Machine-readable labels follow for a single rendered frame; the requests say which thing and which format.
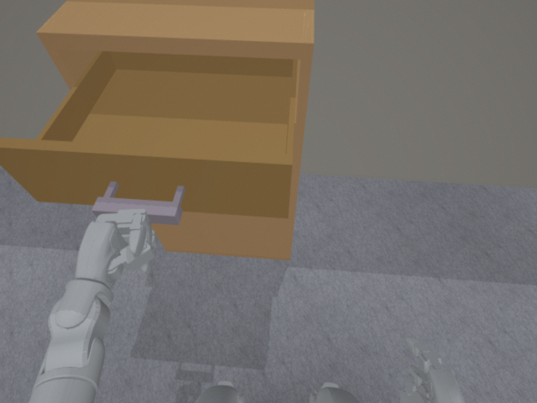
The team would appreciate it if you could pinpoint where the robot left thigh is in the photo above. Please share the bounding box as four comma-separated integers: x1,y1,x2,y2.
195,385,244,403

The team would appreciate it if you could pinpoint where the robot left forearm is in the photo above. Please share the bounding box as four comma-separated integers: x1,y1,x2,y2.
29,278,114,403

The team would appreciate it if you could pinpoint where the cabinet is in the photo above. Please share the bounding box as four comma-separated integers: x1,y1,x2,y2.
36,0,315,260

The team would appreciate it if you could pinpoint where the drawer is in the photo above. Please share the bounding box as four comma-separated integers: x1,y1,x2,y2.
0,51,298,218

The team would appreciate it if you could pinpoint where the handle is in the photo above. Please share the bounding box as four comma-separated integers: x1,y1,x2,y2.
91,181,185,225

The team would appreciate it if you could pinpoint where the left robot hand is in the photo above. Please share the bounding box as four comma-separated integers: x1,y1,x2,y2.
75,209,158,289

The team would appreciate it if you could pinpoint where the robot left shin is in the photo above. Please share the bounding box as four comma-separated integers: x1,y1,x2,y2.
217,380,234,388

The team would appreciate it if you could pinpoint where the right robot hand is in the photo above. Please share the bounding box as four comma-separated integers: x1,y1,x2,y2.
399,336,465,403

